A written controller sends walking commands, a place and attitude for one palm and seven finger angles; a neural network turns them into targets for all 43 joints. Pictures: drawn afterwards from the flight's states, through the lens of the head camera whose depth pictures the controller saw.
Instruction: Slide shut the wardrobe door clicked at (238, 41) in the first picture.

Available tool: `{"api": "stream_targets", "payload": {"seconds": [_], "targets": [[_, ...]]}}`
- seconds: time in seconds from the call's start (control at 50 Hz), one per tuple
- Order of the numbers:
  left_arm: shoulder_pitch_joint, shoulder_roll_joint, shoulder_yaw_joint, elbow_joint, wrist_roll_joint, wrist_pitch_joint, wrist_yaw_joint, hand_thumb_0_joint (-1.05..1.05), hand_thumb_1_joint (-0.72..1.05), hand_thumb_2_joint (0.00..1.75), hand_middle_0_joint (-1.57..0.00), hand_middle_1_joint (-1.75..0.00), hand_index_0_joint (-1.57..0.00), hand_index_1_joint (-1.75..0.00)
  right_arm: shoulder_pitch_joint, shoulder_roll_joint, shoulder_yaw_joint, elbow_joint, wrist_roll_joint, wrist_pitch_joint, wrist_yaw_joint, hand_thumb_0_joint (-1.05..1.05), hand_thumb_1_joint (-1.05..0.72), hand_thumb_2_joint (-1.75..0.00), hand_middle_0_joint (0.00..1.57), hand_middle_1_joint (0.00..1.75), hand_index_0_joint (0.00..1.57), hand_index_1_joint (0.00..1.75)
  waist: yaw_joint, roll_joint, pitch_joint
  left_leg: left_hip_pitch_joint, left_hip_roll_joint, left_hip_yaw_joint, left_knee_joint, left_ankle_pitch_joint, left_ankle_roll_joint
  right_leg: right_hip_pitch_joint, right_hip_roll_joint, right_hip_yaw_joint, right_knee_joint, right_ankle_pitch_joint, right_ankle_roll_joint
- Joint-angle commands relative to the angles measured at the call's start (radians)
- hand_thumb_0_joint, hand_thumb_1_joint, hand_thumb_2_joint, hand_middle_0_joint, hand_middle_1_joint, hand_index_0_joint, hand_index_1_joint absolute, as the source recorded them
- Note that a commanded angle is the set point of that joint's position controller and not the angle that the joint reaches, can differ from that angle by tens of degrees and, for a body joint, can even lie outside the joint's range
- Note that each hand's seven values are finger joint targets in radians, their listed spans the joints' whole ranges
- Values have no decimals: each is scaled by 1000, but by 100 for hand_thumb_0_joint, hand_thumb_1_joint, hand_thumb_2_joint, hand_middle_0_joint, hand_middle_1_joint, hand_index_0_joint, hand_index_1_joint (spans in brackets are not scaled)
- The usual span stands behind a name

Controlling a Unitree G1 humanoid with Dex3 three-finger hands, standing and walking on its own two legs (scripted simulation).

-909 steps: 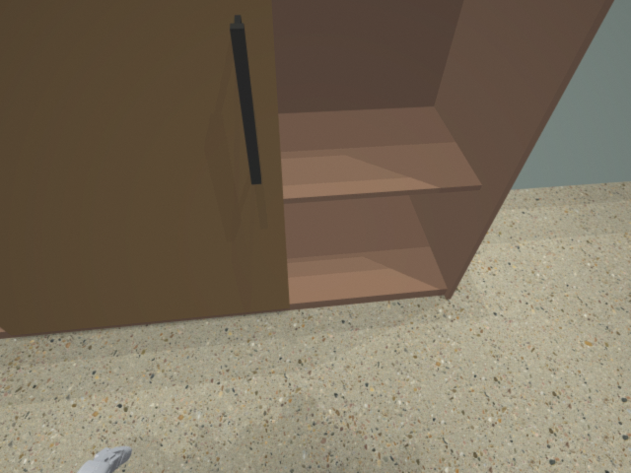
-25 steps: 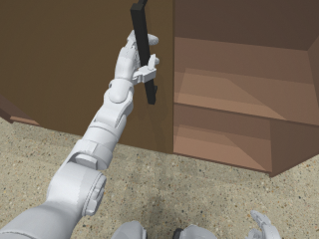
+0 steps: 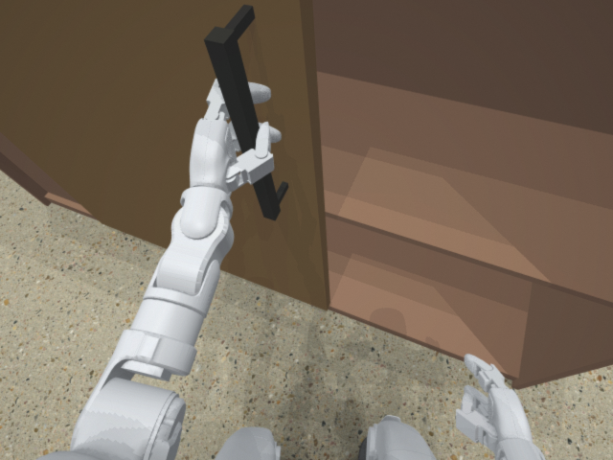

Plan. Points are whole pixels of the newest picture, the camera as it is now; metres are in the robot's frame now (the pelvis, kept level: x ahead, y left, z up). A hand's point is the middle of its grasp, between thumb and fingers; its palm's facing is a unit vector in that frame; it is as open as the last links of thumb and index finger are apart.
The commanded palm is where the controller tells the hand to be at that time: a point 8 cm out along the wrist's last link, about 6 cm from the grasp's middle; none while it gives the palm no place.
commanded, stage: step sideways, sliding the door along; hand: left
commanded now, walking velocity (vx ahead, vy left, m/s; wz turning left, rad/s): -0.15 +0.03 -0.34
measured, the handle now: (261, 137) +0.47 +0.15 +0.09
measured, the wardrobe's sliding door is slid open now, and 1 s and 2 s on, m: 0.57 0.40 0.24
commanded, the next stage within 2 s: none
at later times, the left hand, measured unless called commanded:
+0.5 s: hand (335, 179) +0.39 +0.04 +0.12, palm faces -0.03 -1.00 -0.04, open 6.2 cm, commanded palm +0.36 +0.00 +0.12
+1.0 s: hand (401, 196) +0.38 -0.03 +0.13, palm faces -0.19 -0.98 -0.07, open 6.0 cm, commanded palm +0.35 -0.05 +0.12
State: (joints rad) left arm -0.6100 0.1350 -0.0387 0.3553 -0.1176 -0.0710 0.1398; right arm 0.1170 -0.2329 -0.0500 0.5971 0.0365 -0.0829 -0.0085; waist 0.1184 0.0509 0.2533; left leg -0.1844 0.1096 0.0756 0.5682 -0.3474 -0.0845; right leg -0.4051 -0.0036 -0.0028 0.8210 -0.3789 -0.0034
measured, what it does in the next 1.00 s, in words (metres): steps on the spot: left foot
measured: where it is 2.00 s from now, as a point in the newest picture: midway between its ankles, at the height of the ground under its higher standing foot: outside the picture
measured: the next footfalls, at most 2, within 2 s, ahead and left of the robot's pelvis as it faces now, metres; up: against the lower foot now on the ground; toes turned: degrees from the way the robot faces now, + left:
left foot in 0.30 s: +0.12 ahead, +0.12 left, +0.00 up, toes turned +5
right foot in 1.06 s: +0.06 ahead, -0.24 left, +0.00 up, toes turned -16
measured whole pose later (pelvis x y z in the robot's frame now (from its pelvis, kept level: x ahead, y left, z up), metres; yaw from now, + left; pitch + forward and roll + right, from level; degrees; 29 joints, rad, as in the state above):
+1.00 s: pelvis +0.04 -0.06 +0.01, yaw -12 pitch -2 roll -1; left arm -0.16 0.12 -0.19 -0.14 0.00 -0.17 0.14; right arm 0.03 -0.16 0.00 0.53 0.01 -0.11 0.02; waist 0.11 0.04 0.28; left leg -0.22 0.26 0.21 0.57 -0.27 -0.11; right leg -0.39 -0.06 -0.05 0.85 -0.36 0.01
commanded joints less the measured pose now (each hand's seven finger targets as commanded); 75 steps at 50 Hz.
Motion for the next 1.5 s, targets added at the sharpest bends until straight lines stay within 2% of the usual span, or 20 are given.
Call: {"api": "stream_targets", "payload": {"seconds": [0.0,0.04,0.1,0.18,0.24,0.3,0.42,0.52,0.58,0.62,0.66,0.72,1.0,1.06,1.1,1.18,1.24,1.28,1.38,1.48], "targets": [[-393,-221,-351,-477,66,-155,-125,0,90,90,-45,-140,-45,-140,-51,-81,-5,-149,1,-78,22,0,-90,-90,20,30,20,30,-156,179,-529,435,208,38,74,936,167,15,-16,-14,-160,156,0],[-297,-213,-350,-491,85,-156,-130,0,90,90,-45,-140,-45,-140,-52,-72,-2,-161,8,-79,21,0,-90,-90,20,30,20,30,-142,5,-560,312,122,78,228,777,117,216,-15,-22,-345,565,13],[-81,-166,-311,-477,103,-133,-105,0,90,90,-45,-140,-45,-140,-49,-74,-29,-168,18,-57,-2,0,-90,-90,20,30,20,30,-113,-419,-559,-226,-88,-31,474,-242,57,549,-265,393,-275,1563,-34],[-61,-266,-423,-693,106,-172,-95,0,90,90,-45,-140,-45,-140,-74,-22,11,-161,3,-77,5,0,-90,-90,20,30,20,30,-134,-263,-618,-241,-88,-60,177,-149,76,601,-236,298,-200,1443,-110],[-49,-281,-482,-785,115,-184,-94,0,90,90,-45,-140,-45,-140,-93,-40,-12,-166,-5,-58,14,0,-90,-90,20,30,20,30,-150,-204,-679,104,-24,-12,-98,378,80,401,-129,212,-124,1096,-63],[46,-335,-562,-817,114,-203,-117,0,90,90,-45,-140,-45,-140,-62,-81,-35,-216,10,-80,52,0,-90,-90,20,30,20,30,-116,65,-690,549,305,-123,-33,1188,264,-148,-25,79,193,-59,-8],[34,-296,-543,-917,141,-198,-106,0,90,90,-45,-140,-45,-140,-56,-56,10,-215,-27,-99,57,0,-90,-90,20,30,20,30,-154,97,-489,416,253,42,34,1110,200,-140,-29,-48,59,39,-8],[90,-238,-490,-956,147,-216,-112,0,90,90,-45,-140,-45,-140,-94,-43,39,-227,-14,-103,39,0,-90,-90,20,30,20,30,-168,-14,-504,202,184,105,305,915,127,206,-25,-78,-236,572,-9],[268,-185,-427,-896,156,-218,-78,0,90,90,-45,-140,-45,-140,-85,-10,32,-234,-15,-109,7,0,-90,-90,20,30,20,30,-111,-438,-548,-190,-68,27,461,-227,65,511,-270,347,-205,1786,-190],[313,-230,-476,-929,155,-212,-84,0,90,90,-45,-140,-45,-140,-77,0,48,-218,-31,-124,5,0,-90,-90,20,30,20,30,-117,-370,-510,-212,-27,-12,146,-308,75,503,-277,279,-174,1660,-165],[249,-215,-483,-1041,149,-254,-76,0,90,90,-45,-140,-45,-140,-111,-4,48,-171,-39,-123,9,0,-90,-90,20,30,20,30,-158,-204,-591,23,-4,61,-100,132,52,399,-175,163,-101,1375,-121],[194,-208,-462,-1003,145,-273,-84,0,90,90,-45,-140,-45,-140,-152,-64,0,-207,-34,-99,40,0,-90,-90,20,30,20,30,-134,101,-637,413,423,-184,-102,1240,242,-109,-57,61,283,-155,-2],[-47,-135,-338,-798,155,-209,-74,0,90,90,-45,-140,-45,-140,-145,-52,20,-175,-6,-79,16,0,-90,-90,20,30,20,30,-167,150,-471,247,308,77,51,825,152,125,-53,-70,-194,201,14],[-85,-61,-270,-778,148,-215,-68,0,90,90,-45,-140,-45,-140,-131,-14,24,-157,13,-73,5,0,-90,-90,20,30,20,30,-168,-129,-529,151,136,107,244,377,69,236,-152,8,-387,847,0],[0,15,-192,-716,134,-188,-34,0,90,90,-45,-140,-45,-140,-129,-32,11,-146,10,-73,-26,0,-90,-90,20,30,20,30,-139,-461,-619,-67,-49,21,388,-209,54,386,-285,239,-313,1377,-133],[-116,-120,-268,-763,86,-177,-43,0,90,90,-45,-140,-45,-140,-122,-12,21,-97,-5,-80,-22,0,-90,-90,20,30,20,30,-183,-247,-615,21,3,4,-15,56,48,387,-195,74,-198,1046,-85],[-142,-143,-284,-737,79,-190,-68,0,90,90,-45,-140,-45,-140,-109,-75,-29,-154,-14,-58,10,0,-90,-90,20,30,20,30,-162,131,-620,369,414,-310,-122,1159,234,-29,-59,21,125,-51,7],[-169,-173,-280,-633,99,-165,-84,0,90,90,-45,-140,-45,-140,-114,-73,-31,-155,-11,-44,25,0,-90,-90,20,30,20,30,-157,125,-585,308,434,-232,-110,955,292,-83,-51,72,280,-119,9],[-334,-123,-229,-481,80,-119,-75,0,90,90,-45,-140,-45,-140,-79,-100,-32,-134,0,-13,41,0,-90,-90,20,30,20,30,-154,249,-554,254,314,-58,-29,723,189,83,-27,-17,-4,-15,-1],[-386,-52,-163,-394,86,-132,-72,0,90,90,-45,-140,-45,-140,-46,-77,-9,-116,32,7,20,0,-90,-90,20,30,20,30,-161,78,-563,191,163,-17,167,499,138,291,-35,-61,-436,419,1]]}}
